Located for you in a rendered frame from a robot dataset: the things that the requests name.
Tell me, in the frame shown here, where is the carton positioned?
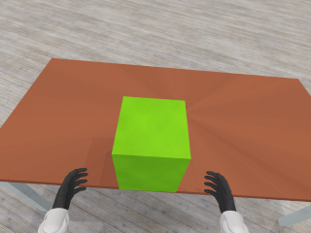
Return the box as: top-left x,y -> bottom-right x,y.
112,96 -> 191,192

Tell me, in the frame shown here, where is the table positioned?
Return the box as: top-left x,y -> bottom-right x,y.
0,58 -> 311,227

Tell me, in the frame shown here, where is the right robot forearm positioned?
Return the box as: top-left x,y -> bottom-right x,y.
220,211 -> 250,233

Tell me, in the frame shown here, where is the left robot forearm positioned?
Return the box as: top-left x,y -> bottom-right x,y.
38,208 -> 70,233

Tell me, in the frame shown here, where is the right robot hand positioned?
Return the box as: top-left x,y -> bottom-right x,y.
204,171 -> 236,214

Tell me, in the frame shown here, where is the left robot hand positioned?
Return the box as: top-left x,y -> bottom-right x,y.
52,168 -> 88,210

